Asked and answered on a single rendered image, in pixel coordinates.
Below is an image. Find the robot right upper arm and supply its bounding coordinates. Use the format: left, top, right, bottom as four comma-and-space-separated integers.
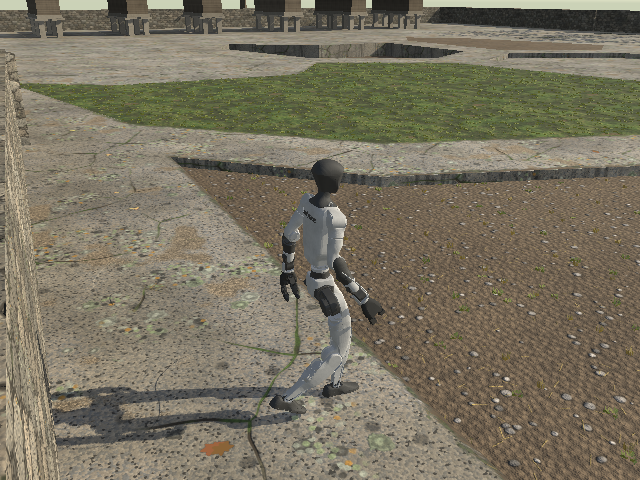
326, 209, 347, 271

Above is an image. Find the humanoid robot torso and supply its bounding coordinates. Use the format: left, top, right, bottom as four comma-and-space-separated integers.
303, 197, 340, 301

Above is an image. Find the robot left upper arm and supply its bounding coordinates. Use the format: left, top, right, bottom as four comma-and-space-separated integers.
284, 193, 315, 242

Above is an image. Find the left robot forearm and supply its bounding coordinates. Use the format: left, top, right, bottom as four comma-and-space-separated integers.
282, 233, 296, 273

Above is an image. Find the robot left shin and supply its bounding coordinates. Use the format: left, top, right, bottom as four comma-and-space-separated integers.
329, 327, 352, 388

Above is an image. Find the right robot hand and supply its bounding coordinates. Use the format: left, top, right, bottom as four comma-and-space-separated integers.
361, 297, 385, 325

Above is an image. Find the right robot forearm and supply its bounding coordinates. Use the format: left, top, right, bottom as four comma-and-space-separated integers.
333, 257, 369, 305

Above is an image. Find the left robot hand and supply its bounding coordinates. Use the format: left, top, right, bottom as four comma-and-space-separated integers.
280, 271, 300, 302

